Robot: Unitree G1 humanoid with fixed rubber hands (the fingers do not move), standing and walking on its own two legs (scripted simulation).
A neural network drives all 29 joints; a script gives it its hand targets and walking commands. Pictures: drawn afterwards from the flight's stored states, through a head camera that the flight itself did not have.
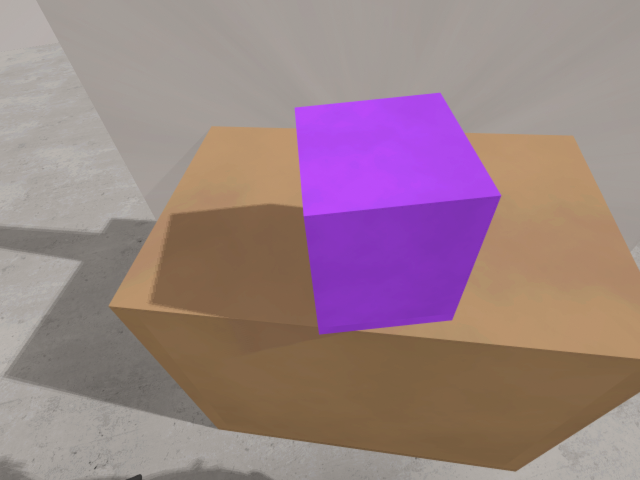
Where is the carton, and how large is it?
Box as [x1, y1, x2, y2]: [295, 93, 500, 334]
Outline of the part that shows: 440,93 295,107 303,213 319,334 449,320 452,318 500,197 500,194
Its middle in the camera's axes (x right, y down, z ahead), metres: +0.08 -0.03 +0.55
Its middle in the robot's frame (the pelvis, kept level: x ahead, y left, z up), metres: +0.46 -0.06 +0.07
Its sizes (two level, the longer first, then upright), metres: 0.210 0.200 0.250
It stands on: a pedestal, 0.70 m high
